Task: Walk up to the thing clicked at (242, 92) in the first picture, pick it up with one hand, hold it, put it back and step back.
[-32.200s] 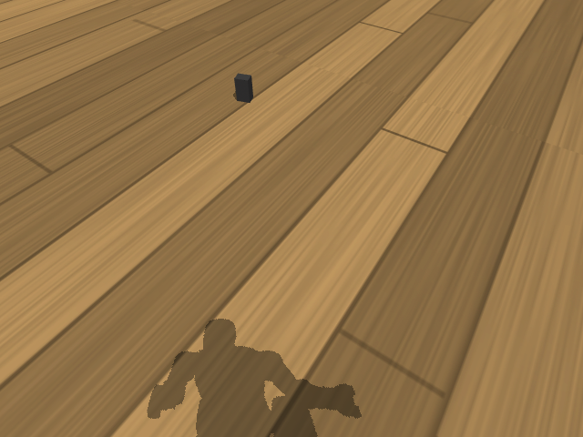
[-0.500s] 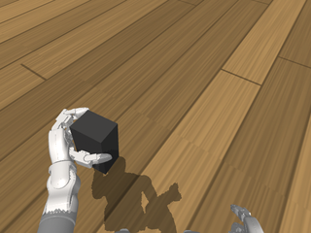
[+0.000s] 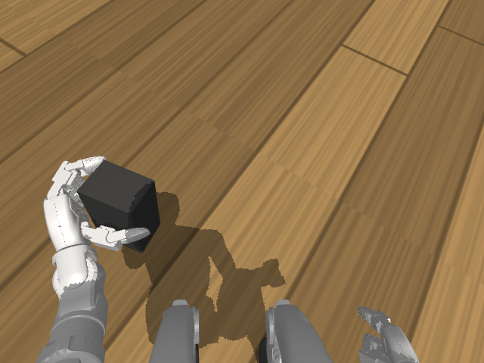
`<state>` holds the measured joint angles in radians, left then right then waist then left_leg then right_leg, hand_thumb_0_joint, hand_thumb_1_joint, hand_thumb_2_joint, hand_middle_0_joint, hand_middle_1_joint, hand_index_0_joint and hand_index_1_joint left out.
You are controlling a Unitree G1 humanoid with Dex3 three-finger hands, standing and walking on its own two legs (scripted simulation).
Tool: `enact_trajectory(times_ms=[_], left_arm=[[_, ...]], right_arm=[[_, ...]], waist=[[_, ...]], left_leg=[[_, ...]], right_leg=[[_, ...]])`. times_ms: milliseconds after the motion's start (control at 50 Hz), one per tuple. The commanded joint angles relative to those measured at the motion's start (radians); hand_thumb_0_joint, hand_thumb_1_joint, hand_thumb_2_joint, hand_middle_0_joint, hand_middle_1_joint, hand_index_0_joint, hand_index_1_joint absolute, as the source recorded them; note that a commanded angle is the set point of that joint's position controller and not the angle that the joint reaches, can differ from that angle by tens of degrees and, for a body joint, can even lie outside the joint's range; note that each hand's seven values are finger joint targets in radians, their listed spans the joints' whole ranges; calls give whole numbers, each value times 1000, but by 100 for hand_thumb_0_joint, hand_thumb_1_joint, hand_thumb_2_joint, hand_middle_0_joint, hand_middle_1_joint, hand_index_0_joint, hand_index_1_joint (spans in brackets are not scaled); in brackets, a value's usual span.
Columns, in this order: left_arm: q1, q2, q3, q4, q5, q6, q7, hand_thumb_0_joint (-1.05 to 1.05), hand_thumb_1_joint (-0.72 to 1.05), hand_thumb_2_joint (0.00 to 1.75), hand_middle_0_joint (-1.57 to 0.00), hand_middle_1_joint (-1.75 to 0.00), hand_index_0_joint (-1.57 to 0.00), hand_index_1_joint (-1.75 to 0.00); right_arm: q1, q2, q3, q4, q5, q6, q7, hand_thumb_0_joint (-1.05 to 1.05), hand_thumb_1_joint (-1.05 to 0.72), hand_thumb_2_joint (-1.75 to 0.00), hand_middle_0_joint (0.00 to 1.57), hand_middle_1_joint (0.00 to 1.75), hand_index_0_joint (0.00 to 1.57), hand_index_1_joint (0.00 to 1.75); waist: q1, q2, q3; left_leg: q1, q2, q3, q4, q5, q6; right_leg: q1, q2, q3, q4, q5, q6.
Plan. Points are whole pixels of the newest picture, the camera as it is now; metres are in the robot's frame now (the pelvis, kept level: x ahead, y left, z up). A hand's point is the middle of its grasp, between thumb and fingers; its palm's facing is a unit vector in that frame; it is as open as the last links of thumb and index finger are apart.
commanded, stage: crouch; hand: left
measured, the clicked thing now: (124, 210) +0.37 +0.19 -0.04
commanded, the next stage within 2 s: lower in 1.28 s
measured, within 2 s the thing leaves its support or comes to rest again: neither
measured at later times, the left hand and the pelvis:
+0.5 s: hand (120, 239) +0.38 +0.26 -0.24, palm faces +0.37 -0.93 -0.04, open 13.1 cm; pelvis -0.05 +0.01 -0.20, yaw -3 degrees
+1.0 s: hand (125, 248) +0.39 +0.28 -0.36, palm faces +0.35 -0.94 -0.03, open 13.1 cm; pelvis -0.07 +0.01 -0.31, yaw -6 degrees
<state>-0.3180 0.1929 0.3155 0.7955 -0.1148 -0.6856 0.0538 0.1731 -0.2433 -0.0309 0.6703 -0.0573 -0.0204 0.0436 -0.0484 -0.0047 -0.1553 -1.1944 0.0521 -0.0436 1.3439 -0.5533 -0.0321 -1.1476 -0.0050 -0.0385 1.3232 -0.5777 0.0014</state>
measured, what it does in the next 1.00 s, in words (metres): lowers itself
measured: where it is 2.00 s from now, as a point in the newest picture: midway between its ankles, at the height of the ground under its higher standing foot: outside the picture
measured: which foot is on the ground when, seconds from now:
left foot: down 0.00-1.00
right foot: down 0.00-1.00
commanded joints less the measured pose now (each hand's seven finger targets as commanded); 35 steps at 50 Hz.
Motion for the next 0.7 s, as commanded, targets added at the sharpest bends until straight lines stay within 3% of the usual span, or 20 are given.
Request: enact_trajectory(times_ms=[0, 140, 240, 260, 280, 300, 340, 380, 440, 460, 500, 520, 560, 600, 620, 640, 680], left_arm=[[-295, 175, 57, -162, -17, -145, -1, 0, -20, 99, -104, -117, -108, -115], [-384, 292, 142, -119, -11, -162, -24, 0, -16, 99, -106, -117, -109, -116], [-464, 302, 150, -29, 0, -166, -51, 0, -17, 101, -109, -121, -113, -119], [-435, 282, 150, 25, -1, -164, -57, 0, -18, 103, -110, -123, -113, -121], [-468, 329, 172, -2, 2, -170, -58, 0, -18, 104, -110, -123, -114, -122], [-480, 317, 170, 22, 0, -172, -61, 0, -19, 104, -111, -124, -115, -123], [-500, 354, 199, 26, 3, -180, -62, 0, -21, 106, -113, -127, -117, -126], [-536, 361, 197, 30, 6, -187, -68, 0, -20, 109, -116, -131, -120, -129], [-565, 424, 236, 56, 13, -192, -71, 0, -20, 110, -116, -132, -120, -130], [-592, 412, 218, 54, 16, -195, -76, 0, -22, 111, -116, -132, -119, -131], [-598, 492, 276, 50, 17, -194, -76, 0, -20, 111, -115, -132, -118, -131], [-613, 496, 268, 66, 24, -191, -75, 0, -23, 111, -115, -132, -119, -131], [-600, 518, 293, 77, 20, -184, -83, 0, -21, 111, -113, -131, -117, -130], [-621, 507, 278, 80, 21, -180, -96, 0, -19, 111, -112, -130, -115, -129], [-596, 539, 306, 103, 19, -175, -101, 0, -17, 110, -111, -129, -114, -128], [-610, 537, 305, 105, 15, -173, -111, 0, -18, 109, -111, -129, -115, -128], [-603, 558, 321, 92, 10, -169, -127, 0, -18, 108, -112, -128, -115, -127]], right_arm=[[15, -148, -47, -86, -7, -22, 3, 0, -91, -90, 20, 30, 20, 30], [25, -176, -50, -60, -18, -4, 14, 0, -92, -91, 20, 30, 20, 30], [25, -191, -45, -43, -26, 2, 22, 0, -93, -91, 20, 30, 20, 30], [27, -198, -45, -39, -27, 3, 26, 0, -93, -91, 20, 30, 20, 30], [20, -201, -41, -37, -29, 2, 25, 0, -92, -91, 20, 30, 20, 30], [20, -202, -38, -35, -34, 4, 26, 0, -92, -90, 20, 30, 20, 30], [25, -207, -31, -29, -39, 6, 29, 0, -93, -91, 20, 30, 20, 30], [17, -209, -25, -28, -43, 6, 33, 0, -93, -91, 20, 30, 20, 30], [10, -217, -18, -18, -45, 11, 30, 0, -93, -91, 20, 30, 20, 30], [7, -214, -14, -15, -51, 12, 31, 0, -93, -91, 20, 30, 20, 30], [8, -224, -10, -11, -51, 15, 26, 0, -93, -91, 20, 30, 20, 30], [7, -223, -6, -10, -53, 17, 26, 0, -93, -91, 20, 30, 20, 30], [-2, -228, -2, -13, -52, 21, 25, 0, -93, -91, 20, 30, 20, 30], [-3, -229, 4, -4, -53, 21, 23, 0, -92, -91, 20, 30, 20, 30], [0, -235, 6, -3, -52, 23, 21, 0, -92, -91, 20, 30, 20, 30], [4, -238, 10, 0, -54, 23, 20, 0, -93, -91, 20, 30, 20, 30], [-1, -248, 19, -9, -57, 26, 18, 0, -92, -91, 20, 30, 20, 30]], waist=[[3, 80, -498], [-5, 69, -618], [-28, 109, -592], [-29, 109, -585], [-14, 129, -591], [-25, 139, -602], [-20, 136, -625], [-29, 161, -638], [-28, 157, -623], [-42, 176, -612], [-23, 177, -623], [-34, 182, -618], [-30, 168, -616], [-45, 171, -588], [-39, 152, -583], [-53, 134, -585], [-46, 153, -596]], left_leg=[[146, -34, -1, 22, 245, 42], [-45, -28, -4, 211, 233, 50], [-129, -25, -30, 290, 148, 38], [-128, -20, -42, 304, 137, 34], [-147, -19, -35, 322, 112, 32], [-158, -18, -37, 347, 118, 31], [-207, -20, -33, 392, 118, 32], [-229, -20, -35, 428, 99, 30], [-300, -21, -28, 480, 44, 31], [-330, -23, -17, 503, 19, 31], [-363, -25, -11, 529, -17, 33], [-395, -27, -3, 546, -36, 33], [-439, -29, 6, 577, -65, 37], [-482, -30, 8, 598, -96, 38], [-504, -30, 9, 615, -89, 41], [-527, -29, 9, 641, -77, 44], [-524, -30, 4, 662, -52, 43]], right_leg=[[18, 21, 15, 0, 258, -24], [-104, 28, 31, 157, 251, -18], [-324, 36, -21, 301, 148, -37], [-376, 33, -32, 332, 130, -39], [-393, 36, -31, 348, 109, -41], [-420, 33, -36, 376, 114, -40], [-434, 34, -41, 420, 113, -39], [-484, 33, -46, 464, 95, -42], [-528, 35, -52, 514, 53, -40], [-537, 34, -48, 523, 39, -40], [-547, 35, -50, 550, 14, -38], [-548, 36, -50, 560, -1, -36], [-556, 36, -49, 576, -25, -32], [-582, 36, -54, 598, -44, -31], [-579, 38, -55, 606, -43, -29], [-577, 39, -57, 616, -27, -26], [-588, 39, -66, 653, -2, -29]])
